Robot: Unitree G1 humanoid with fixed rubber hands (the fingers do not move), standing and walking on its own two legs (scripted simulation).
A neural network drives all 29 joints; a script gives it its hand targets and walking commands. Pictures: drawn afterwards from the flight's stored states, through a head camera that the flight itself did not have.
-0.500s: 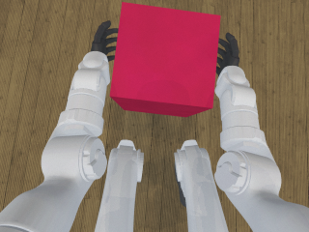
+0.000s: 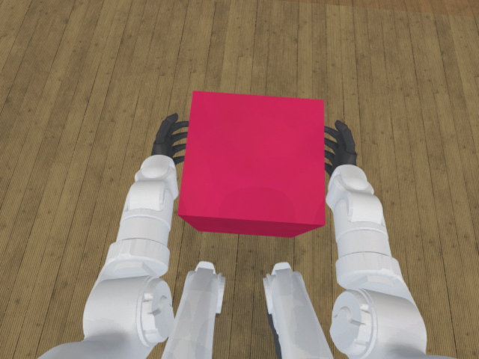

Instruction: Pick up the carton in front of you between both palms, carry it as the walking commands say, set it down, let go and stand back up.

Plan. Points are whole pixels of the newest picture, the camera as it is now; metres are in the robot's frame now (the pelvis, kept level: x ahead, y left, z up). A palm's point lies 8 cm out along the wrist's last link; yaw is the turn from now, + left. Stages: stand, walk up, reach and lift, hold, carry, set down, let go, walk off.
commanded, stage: reach and lift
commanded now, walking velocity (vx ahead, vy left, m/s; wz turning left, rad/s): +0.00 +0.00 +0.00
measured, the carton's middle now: (250, 176) +0.44 -0.01 -0.12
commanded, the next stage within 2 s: hold in 1.90 s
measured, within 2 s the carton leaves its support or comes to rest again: neither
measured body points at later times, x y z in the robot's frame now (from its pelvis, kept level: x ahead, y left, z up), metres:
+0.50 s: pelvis +0.05 +0.00 +0.14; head +0.13 +0.00 +0.58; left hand +0.41 +0.15 +0.10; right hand +0.41 -0.16 +0.11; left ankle +0.08 +0.12 -0.53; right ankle +0.08 -0.13 -0.53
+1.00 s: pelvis +0.07 -0.01 +0.20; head +0.03 -0.01 +0.65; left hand +0.37 +0.15 +0.22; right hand +0.37 -0.16 +0.22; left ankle +0.08 +0.12 -0.54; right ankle +0.08 -0.13 -0.54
